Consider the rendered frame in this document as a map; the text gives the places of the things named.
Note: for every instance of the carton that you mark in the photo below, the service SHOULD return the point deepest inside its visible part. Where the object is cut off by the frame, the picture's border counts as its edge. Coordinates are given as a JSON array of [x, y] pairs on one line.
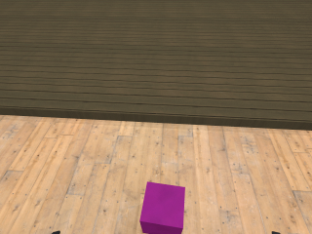
[[162, 209]]

